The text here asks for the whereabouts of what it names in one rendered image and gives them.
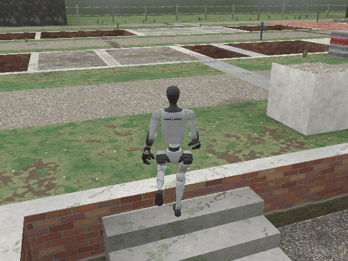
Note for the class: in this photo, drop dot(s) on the left robot forearm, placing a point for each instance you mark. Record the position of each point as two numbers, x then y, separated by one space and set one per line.
148 145

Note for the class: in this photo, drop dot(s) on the robot left upper arm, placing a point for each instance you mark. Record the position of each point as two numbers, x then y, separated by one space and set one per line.
153 124

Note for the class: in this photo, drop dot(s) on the right robot forearm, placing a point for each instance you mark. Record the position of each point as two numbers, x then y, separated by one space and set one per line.
196 141

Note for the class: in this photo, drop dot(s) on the robot right hand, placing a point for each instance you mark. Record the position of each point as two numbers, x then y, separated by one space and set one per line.
195 147

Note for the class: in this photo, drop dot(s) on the robot right upper arm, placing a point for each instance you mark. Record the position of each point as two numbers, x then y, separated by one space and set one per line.
192 123

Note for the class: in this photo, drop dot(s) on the robot left hand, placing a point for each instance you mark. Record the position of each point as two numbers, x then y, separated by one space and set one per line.
146 156

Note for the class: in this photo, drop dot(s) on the robot left shin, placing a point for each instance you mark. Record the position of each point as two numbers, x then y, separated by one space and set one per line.
160 178

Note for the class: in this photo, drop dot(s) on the robot torso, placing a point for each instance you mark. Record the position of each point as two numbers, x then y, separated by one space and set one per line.
173 131

